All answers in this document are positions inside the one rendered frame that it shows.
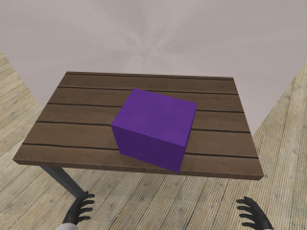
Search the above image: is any robot right hand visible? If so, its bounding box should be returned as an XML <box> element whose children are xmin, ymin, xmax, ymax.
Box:
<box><xmin>236</xmin><ymin>196</ymin><xmax>274</xmax><ymax>230</ymax></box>

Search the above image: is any table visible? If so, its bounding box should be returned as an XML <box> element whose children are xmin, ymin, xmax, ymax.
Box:
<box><xmin>12</xmin><ymin>71</ymin><xmax>264</xmax><ymax>198</ymax></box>

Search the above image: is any carton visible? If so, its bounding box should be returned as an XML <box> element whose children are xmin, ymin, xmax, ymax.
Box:
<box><xmin>111</xmin><ymin>88</ymin><xmax>198</xmax><ymax>173</ymax></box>

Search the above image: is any robot left hand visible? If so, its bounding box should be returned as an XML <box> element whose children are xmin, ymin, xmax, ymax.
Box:
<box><xmin>62</xmin><ymin>191</ymin><xmax>95</xmax><ymax>225</ymax></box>

